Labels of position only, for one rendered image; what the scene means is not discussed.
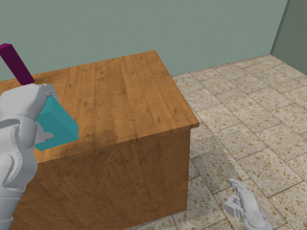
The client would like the left robot hand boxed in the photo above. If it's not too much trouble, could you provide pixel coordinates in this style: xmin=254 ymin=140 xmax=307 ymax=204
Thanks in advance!
xmin=0 ymin=83 xmax=59 ymax=145

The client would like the table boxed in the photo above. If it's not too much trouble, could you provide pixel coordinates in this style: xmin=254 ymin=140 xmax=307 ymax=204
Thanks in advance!
xmin=0 ymin=50 xmax=200 ymax=230

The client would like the right robot forearm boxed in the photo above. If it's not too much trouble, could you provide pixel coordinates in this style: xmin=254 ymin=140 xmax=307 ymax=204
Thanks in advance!
xmin=243 ymin=210 xmax=272 ymax=230

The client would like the sponge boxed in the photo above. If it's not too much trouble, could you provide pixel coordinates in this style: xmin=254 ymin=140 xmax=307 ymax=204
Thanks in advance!
xmin=35 ymin=96 xmax=79 ymax=151

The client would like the right robot hand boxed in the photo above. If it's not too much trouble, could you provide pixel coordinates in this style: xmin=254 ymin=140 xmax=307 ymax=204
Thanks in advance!
xmin=224 ymin=178 xmax=261 ymax=220

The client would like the left robot forearm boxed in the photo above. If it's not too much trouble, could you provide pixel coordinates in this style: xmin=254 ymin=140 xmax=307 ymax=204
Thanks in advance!
xmin=0 ymin=115 xmax=37 ymax=230

